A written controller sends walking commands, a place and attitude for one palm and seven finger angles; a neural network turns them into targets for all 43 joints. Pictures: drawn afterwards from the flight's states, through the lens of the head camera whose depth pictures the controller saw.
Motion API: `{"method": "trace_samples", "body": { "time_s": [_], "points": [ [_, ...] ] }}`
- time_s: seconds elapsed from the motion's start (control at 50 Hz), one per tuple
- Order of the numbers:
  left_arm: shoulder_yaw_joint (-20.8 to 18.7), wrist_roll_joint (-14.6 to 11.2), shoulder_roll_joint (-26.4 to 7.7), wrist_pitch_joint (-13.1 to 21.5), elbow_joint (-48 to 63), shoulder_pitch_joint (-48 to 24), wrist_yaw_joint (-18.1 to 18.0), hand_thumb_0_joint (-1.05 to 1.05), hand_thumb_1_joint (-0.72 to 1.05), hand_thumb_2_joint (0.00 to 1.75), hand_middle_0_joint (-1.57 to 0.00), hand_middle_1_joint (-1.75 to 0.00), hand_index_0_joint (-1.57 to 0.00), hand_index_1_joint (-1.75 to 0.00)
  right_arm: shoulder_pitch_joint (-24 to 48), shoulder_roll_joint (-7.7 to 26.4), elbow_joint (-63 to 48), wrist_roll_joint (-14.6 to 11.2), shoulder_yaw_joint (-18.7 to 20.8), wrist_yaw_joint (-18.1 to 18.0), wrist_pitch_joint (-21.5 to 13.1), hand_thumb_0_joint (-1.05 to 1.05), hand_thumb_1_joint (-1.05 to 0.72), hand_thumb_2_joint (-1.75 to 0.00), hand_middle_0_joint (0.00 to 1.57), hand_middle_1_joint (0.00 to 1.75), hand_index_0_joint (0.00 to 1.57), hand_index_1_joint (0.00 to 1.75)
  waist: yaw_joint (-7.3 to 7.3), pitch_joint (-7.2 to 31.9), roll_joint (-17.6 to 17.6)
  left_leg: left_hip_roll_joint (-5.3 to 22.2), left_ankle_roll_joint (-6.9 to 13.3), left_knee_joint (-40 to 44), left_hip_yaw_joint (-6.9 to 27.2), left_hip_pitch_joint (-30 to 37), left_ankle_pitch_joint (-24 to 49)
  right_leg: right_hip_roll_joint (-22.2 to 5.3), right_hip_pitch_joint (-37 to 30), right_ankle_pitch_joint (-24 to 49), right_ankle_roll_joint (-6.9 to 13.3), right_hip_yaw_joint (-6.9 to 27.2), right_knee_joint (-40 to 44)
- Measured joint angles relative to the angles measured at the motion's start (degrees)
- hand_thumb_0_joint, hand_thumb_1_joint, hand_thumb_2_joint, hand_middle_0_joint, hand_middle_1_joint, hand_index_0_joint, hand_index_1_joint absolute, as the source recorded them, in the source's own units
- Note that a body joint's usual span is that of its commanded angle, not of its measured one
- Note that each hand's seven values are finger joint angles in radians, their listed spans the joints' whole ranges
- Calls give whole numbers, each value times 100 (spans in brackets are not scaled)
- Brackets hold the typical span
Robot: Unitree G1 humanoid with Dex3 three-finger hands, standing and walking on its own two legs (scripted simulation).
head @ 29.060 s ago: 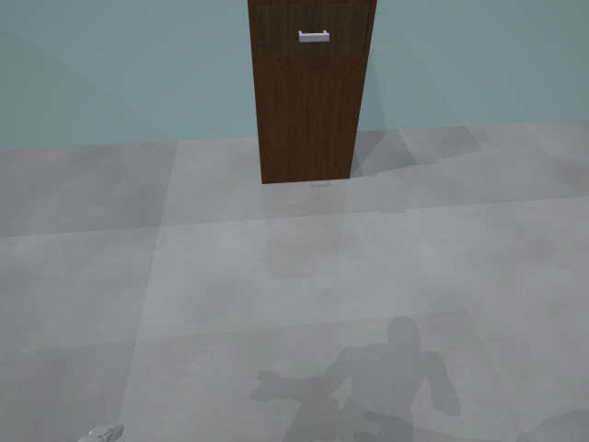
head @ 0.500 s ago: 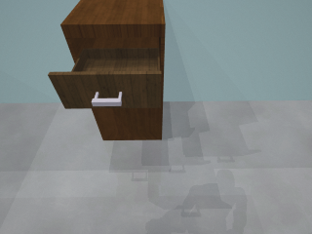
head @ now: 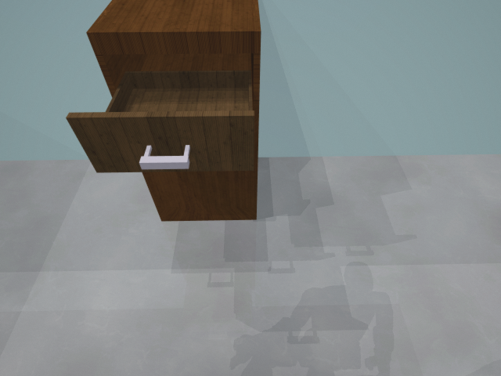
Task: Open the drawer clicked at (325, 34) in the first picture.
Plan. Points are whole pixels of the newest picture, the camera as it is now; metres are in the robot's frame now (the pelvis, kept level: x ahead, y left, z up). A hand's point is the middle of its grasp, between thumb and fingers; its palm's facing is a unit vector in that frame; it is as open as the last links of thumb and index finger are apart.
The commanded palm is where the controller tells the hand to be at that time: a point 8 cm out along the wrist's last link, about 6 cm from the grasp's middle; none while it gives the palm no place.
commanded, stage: look to check the result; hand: left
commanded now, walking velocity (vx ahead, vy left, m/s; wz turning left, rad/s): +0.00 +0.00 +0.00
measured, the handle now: (166, 156) +0.59 +0.23 -0.03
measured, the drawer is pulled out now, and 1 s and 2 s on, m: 0.29 0.29 0.29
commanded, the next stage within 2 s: stand and wait in 0.36 s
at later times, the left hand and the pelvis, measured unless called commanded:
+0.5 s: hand out of the picture +0.08 +0.22 -0.16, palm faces +0.00 -0.95 -0.31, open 7.4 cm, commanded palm none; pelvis +0.02 -0.01 +0.00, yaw +0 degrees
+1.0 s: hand out of the picture +0.11 +0.22 -0.15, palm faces -0.02 -0.94 -0.34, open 7.4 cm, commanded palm none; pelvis +0.04 -0.02 +0.00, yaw +0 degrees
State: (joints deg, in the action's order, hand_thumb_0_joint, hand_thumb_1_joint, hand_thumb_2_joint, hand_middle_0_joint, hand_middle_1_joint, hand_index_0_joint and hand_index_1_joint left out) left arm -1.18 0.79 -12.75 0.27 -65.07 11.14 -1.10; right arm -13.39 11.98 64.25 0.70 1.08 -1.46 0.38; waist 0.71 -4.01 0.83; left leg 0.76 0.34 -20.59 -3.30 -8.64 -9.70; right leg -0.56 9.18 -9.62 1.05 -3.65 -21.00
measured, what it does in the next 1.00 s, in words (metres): stands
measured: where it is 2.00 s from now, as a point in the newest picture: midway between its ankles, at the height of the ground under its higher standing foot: outside the picture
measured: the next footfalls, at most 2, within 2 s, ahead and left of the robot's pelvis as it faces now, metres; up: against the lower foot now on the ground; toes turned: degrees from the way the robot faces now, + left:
none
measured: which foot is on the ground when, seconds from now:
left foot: down 0.00-1.00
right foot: down 0.00-1.00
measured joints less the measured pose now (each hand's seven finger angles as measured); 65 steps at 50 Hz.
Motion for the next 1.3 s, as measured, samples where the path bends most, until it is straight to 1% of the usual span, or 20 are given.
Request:
{"method": "trace_samples", "body": {
  "time_s": [0.26, 0.54, 1.3],
  "points": [
    [-14, -3, -199, 40, -23, -188, 14, 1, 90, 90, -20, -30, -20, -30, 365, 259, -31, 4, -1, 29, -3, 0, -91, -90, 20, 30, 20, 30, -27, 8, 48, 54, -64, 139, 36, 118, -8, 64, -137, -7, 49, -35, 165],
    [3, -7, -334, 79, 4, -414, 35, 1, 90, 90, -20, -30, -20, -30, 563, 477, -41, 12, -28, 52, -8, 0, -91, -90, 20, 30, 20, 30, -12, 35, 31, 103, -124, 297, 56, 254, -18, 122, -276, -25, 92, -54, 326],
    [10, -16, -526, 88, 25, -492, 42, 1, 90, 90, -21, -30, -20, -30, 615, 632, -27, -7, -50, 54, -16, 1, -91, -90, 21, 30, 20, 30, 0, 80, -3, 162, -174, 458, 6, 474, -91, 192, -481, -69, 120, 0, 504]
  ]
}}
